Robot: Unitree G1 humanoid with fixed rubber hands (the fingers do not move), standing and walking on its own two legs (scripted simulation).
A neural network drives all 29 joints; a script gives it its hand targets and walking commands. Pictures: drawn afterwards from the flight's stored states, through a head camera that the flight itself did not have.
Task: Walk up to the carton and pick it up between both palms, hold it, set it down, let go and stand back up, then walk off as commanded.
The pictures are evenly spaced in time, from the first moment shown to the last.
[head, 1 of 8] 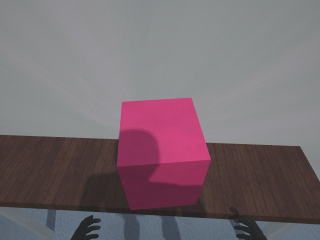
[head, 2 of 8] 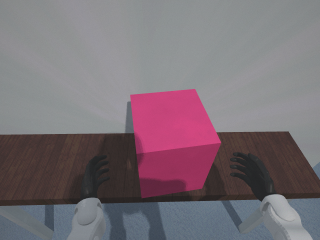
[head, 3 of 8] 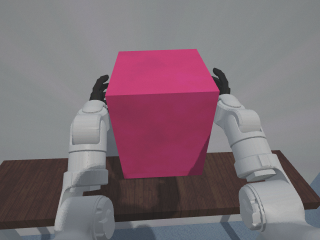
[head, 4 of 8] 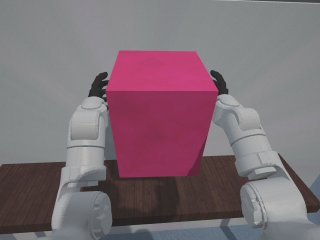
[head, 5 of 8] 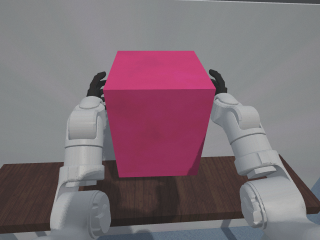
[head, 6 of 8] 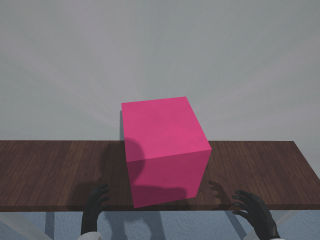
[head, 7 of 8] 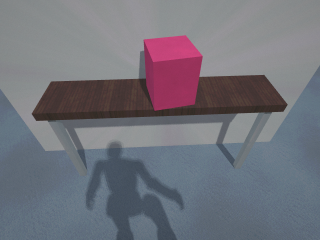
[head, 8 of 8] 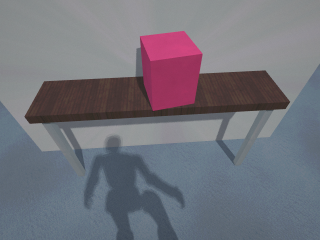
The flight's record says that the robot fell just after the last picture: no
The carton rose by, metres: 0.24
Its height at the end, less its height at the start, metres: +0.00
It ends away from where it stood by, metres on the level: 0.04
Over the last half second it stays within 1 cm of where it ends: yes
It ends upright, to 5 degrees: yes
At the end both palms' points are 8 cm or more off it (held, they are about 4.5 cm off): yes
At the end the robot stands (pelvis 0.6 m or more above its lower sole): yes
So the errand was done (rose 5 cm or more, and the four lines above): yes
